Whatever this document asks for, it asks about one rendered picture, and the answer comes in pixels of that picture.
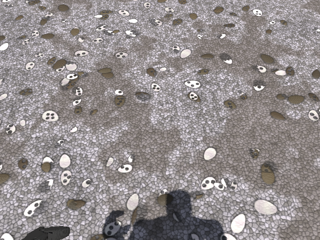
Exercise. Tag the left robot hand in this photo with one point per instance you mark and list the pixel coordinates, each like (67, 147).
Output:
(49, 233)

